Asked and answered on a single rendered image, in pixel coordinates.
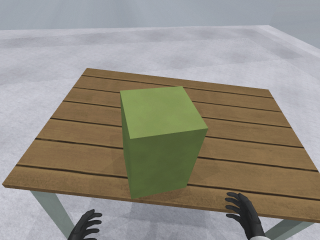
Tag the robot right hand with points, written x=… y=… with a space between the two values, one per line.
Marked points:
x=248 y=218

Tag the robot left hand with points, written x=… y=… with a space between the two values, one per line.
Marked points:
x=80 y=230

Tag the table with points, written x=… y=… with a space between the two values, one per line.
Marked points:
x=249 y=148

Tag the carton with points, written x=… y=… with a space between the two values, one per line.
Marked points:
x=162 y=134

